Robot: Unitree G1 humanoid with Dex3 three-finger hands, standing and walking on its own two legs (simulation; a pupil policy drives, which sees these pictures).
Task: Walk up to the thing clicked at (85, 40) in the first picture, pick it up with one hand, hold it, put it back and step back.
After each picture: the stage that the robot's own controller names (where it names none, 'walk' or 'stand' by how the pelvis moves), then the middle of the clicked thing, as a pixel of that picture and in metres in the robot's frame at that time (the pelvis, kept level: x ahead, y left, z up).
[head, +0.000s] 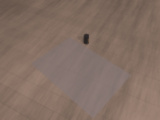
stand; (86, 39) +1.46 -0.07 -0.72
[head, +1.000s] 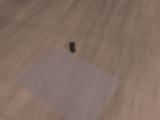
walk; (72, 47) +1.33 +0.19 -0.71
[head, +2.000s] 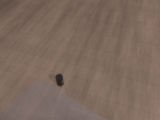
walk; (59, 80) +0.85 +0.24 -0.71
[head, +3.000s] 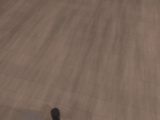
walk; (55, 114) +0.52 +0.18 -0.70
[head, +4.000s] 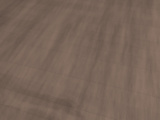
stand; out of the picture +0.36 +0.19 -0.72
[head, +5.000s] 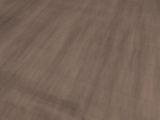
stand; out of the picture +0.36 +0.16 -0.72
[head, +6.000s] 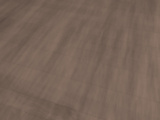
stand; out of the picture +0.37 +0.18 -0.72
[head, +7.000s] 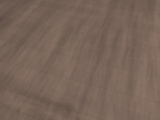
stand; out of the picture +0.35 +0.18 -0.73
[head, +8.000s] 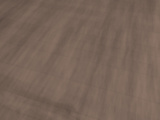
stand; out of the picture +0.35 +0.18 -0.73
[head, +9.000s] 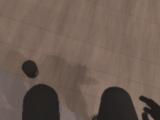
go down; (30, 69) +0.42 +0.23 -0.37
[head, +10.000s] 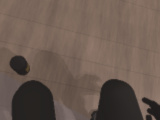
go down; (20, 66) +0.42 +0.26 -0.31
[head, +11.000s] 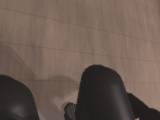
close in; out of the picture +0.39 +0.30 -0.22
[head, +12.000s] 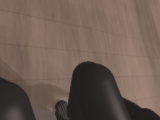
close; out of the picture +0.39 +0.30 -0.21
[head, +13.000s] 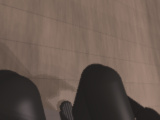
lift; out of the picture +0.34 +0.29 -0.21
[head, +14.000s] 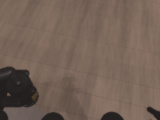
lift; (23, 90) +0.32 +0.19 -0.01
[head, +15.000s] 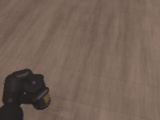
hold; (37, 93) +0.33 +0.16 +0.00
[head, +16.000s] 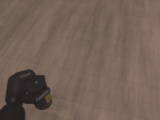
hold; (39, 93) +0.33 +0.16 -0.01
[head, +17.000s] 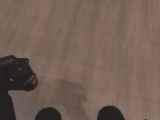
crouch; (24, 77) +0.38 +0.20 -0.08
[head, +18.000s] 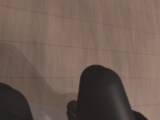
lower; out of the picture +0.39 +0.30 -0.21
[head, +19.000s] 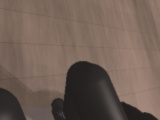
lower; out of the picture +0.39 +0.32 -0.22
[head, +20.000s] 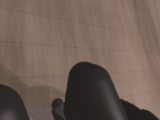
lower; out of the picture +0.39 +0.32 -0.22
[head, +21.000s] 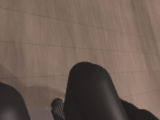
lower; out of the picture +0.39 +0.32 -0.22
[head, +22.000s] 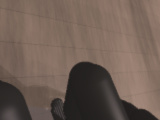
lower; out of the picture +0.38 +0.32 -0.22
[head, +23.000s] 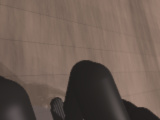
withdraw; out of the picture +0.37 +0.30 -0.22
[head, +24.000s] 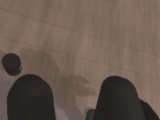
stand; (12, 65) +0.40 +0.27 -0.27
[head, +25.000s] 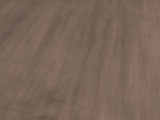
stand; out of the picture +0.34 +0.19 -0.65
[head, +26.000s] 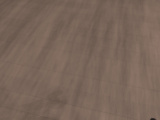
stand; out of the picture +0.36 +0.21 -0.67
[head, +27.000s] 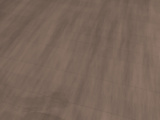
stand; out of the picture +0.36 +0.20 -0.67
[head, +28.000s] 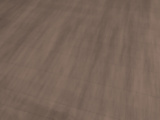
stand; out of the picture +0.37 +0.19 -0.72
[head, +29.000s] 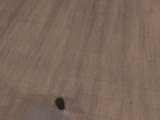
walk; (60, 104) +0.49 +0.20 -0.69
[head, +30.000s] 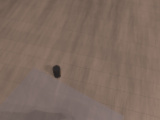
walk; (56, 71) +0.79 +0.18 -0.69
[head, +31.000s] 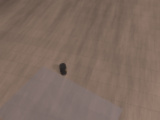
stand; (63, 69) +0.98 +0.20 -0.71
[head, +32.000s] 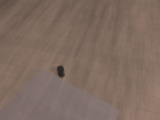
stand; (60, 71) +0.98 +0.21 -0.73
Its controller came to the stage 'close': yes
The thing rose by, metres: 0.70
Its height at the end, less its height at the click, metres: +0.00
